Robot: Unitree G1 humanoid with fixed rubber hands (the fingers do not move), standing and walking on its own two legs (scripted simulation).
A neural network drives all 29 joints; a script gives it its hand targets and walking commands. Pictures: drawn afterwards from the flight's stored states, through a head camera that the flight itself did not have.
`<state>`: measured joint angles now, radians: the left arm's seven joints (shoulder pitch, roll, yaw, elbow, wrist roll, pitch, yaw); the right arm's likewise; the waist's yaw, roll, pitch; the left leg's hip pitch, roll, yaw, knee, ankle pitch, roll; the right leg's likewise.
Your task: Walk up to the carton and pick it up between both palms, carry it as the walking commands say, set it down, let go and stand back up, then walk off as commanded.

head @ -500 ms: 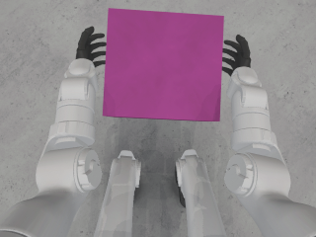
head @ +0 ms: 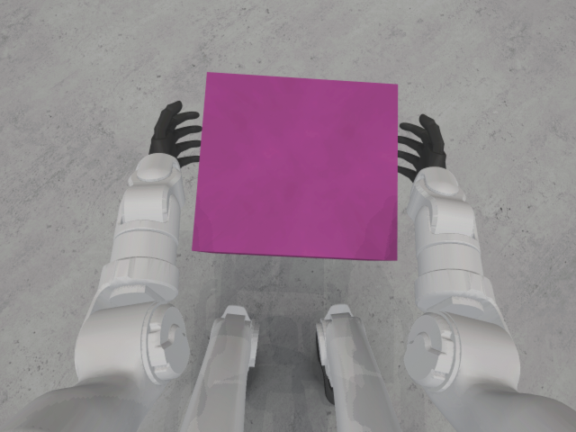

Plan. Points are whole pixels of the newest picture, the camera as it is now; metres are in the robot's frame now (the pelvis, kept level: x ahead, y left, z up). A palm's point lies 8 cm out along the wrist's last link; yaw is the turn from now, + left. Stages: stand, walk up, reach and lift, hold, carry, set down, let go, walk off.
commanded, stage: reach and lift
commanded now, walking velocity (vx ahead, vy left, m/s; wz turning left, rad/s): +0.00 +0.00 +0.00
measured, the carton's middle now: (296, 176) +0.47 -0.01 -0.13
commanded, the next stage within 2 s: none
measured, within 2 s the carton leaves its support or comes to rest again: neither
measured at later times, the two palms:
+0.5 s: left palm (141, 151) +0.44 +0.17 +0.02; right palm (454, 166) +0.42 -0.19 +0.02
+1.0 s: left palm (102, 138) +0.42 +0.18 +0.10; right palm (497, 157) +0.40 -0.19 +0.10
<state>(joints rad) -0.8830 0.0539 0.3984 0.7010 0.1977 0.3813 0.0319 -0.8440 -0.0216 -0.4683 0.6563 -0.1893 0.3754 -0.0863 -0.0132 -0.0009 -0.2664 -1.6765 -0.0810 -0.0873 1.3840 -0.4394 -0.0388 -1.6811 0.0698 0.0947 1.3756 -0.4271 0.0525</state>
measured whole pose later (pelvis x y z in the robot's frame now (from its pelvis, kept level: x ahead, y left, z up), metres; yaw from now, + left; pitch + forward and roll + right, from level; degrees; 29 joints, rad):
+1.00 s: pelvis +0.05 +0.00 +0.13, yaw +1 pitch +27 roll +0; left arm -0.53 -0.05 0.41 0.50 0.28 0.41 -0.09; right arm -0.49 0.10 -0.47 0.43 -0.29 0.42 0.07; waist -0.02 0.01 -0.18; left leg -0.95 -0.06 -0.12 0.76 -0.27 -0.02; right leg -0.95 0.04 0.10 0.75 -0.26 0.03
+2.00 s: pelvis +0.08 +0.00 +0.19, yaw +0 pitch -2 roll +0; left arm -0.27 -0.09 0.30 0.30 0.29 0.65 -0.07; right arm -0.24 0.13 -0.33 0.25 -0.29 0.66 0.04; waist -0.03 0.00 -0.08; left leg -0.08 -0.03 -0.12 0.28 -0.16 -0.01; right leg -0.08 0.01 0.10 0.28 -0.16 0.02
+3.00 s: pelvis +0.08 +0.00 +0.19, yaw +0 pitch -5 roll +0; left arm -0.21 -0.13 0.30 0.18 0.33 0.72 -0.06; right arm -0.22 0.14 -0.30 0.19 -0.31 0.71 0.05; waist -0.01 0.00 -0.02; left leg 0.00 -0.02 -0.11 0.24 -0.15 -0.01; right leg -0.01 0.02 0.10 0.25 -0.15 0.01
